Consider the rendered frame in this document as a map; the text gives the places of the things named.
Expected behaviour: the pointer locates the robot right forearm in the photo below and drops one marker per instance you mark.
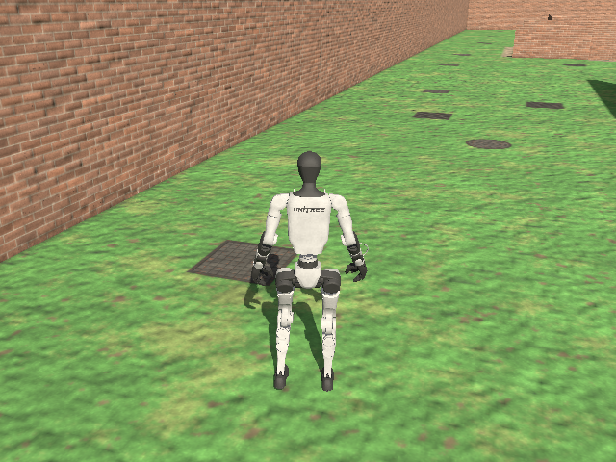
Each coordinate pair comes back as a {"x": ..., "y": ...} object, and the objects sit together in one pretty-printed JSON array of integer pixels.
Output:
[{"x": 355, "y": 252}]

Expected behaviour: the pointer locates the right robot hand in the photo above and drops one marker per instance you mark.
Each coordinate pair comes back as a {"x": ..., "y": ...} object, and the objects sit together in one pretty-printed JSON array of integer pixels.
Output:
[{"x": 363, "y": 270}]

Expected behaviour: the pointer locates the robot head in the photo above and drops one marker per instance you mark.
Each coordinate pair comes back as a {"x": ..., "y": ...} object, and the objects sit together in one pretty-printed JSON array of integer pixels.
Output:
[{"x": 309, "y": 166}]

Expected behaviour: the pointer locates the robot left forearm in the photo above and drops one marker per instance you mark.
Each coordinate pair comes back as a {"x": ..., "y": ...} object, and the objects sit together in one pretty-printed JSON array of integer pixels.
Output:
[{"x": 262, "y": 253}]

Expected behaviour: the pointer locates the left robot hand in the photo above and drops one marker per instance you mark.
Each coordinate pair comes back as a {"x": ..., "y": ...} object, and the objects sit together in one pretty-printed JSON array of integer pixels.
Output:
[{"x": 265, "y": 271}]

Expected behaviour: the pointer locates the robot left shin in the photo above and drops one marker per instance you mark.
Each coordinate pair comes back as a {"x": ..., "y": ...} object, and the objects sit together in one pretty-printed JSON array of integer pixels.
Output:
[{"x": 282, "y": 343}]

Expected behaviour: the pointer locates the robot right upper arm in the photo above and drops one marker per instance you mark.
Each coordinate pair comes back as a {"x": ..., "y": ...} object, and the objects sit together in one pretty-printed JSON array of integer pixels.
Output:
[{"x": 339, "y": 203}]

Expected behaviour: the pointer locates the robot left upper arm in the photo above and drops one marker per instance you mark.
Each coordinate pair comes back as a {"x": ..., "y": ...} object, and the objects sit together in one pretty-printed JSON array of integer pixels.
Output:
[{"x": 278, "y": 202}]

